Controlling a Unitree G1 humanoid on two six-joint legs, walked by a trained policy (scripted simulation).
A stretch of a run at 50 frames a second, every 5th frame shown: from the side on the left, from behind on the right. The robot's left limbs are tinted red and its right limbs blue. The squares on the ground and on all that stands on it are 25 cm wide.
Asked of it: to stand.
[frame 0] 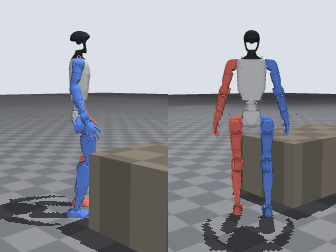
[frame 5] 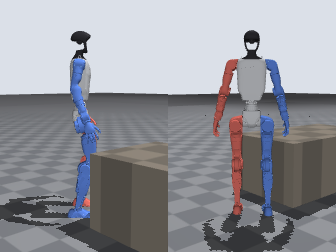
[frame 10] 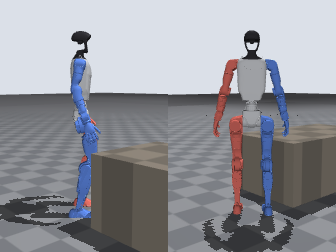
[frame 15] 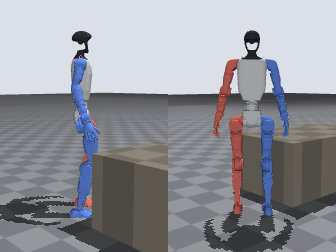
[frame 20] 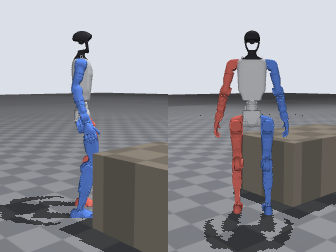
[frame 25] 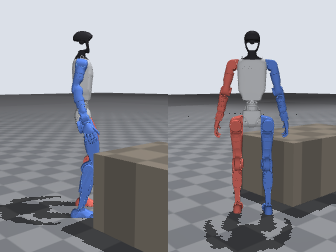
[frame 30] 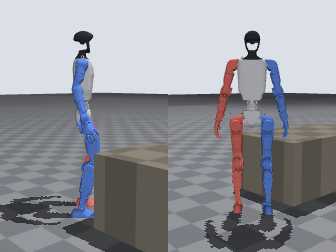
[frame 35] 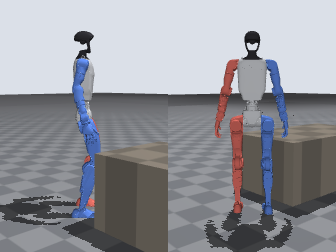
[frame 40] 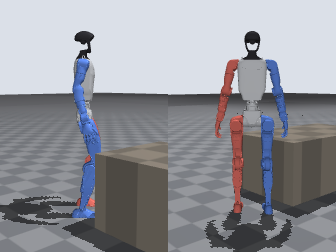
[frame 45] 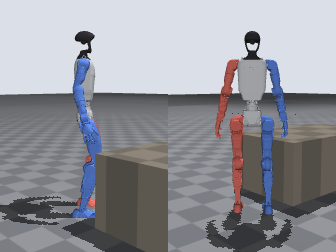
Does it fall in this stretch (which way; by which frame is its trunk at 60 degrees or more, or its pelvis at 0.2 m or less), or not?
no
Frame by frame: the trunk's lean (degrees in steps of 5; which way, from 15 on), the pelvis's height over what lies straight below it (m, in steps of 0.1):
0: 0, 0.8
5: 0, 0.8
10: 0, 0.8
15: 0, 0.8
20: 0, 0.8
25: 0, 0.8
30: 0, 0.8
35: 0, 0.8
40: 0, 0.8
45: 0, 0.8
